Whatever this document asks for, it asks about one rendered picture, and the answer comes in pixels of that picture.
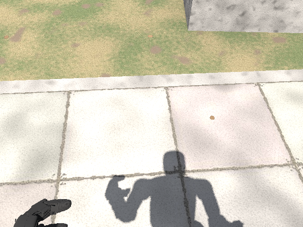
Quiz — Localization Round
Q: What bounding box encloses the left robot hand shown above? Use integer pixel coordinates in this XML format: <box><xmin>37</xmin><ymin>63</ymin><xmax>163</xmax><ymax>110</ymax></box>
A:
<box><xmin>13</xmin><ymin>199</ymin><xmax>72</xmax><ymax>227</ymax></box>

